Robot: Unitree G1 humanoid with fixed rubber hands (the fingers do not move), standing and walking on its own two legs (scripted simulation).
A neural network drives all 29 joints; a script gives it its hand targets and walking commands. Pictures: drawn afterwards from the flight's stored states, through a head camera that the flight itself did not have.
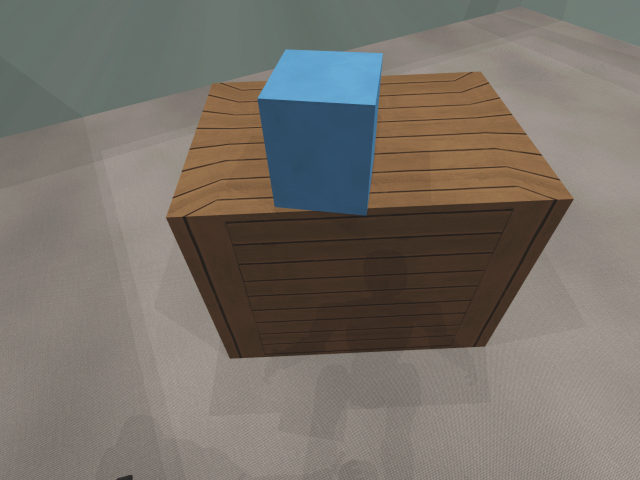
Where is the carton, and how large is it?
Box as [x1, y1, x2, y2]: [257, 49, 382, 215]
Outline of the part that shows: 286,49 257,98 274,205 280,207 366,215 374,151 382,53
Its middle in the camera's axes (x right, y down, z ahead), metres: +0.01 -0.22 +0.80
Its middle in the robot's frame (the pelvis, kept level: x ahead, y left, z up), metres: +0.76 +0.02 +0.04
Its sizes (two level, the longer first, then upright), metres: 0.210 0.200 0.250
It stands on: a pedestal, 0.68 m high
